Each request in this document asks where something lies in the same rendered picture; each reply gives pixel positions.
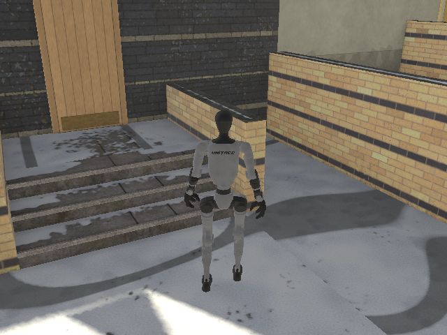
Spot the right robot hand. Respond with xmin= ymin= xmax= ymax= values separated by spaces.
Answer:
xmin=250 ymin=200 xmax=266 ymax=219

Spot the robot head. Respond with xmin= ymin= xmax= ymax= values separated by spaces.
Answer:
xmin=212 ymin=110 xmax=235 ymax=144

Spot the left robot hand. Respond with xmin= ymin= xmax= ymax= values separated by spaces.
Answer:
xmin=184 ymin=193 xmax=200 ymax=208

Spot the left robot upper arm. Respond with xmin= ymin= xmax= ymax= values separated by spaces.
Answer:
xmin=191 ymin=140 xmax=209 ymax=178

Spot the robot left foot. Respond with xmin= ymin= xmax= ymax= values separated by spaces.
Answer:
xmin=202 ymin=274 xmax=212 ymax=292

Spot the robot left forearm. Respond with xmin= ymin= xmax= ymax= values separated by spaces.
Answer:
xmin=186 ymin=167 xmax=198 ymax=195

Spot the robot right forearm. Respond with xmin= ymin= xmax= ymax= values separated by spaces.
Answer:
xmin=249 ymin=169 xmax=264 ymax=202

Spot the right robot upper arm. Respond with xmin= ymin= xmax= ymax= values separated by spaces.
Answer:
xmin=238 ymin=141 xmax=256 ymax=180

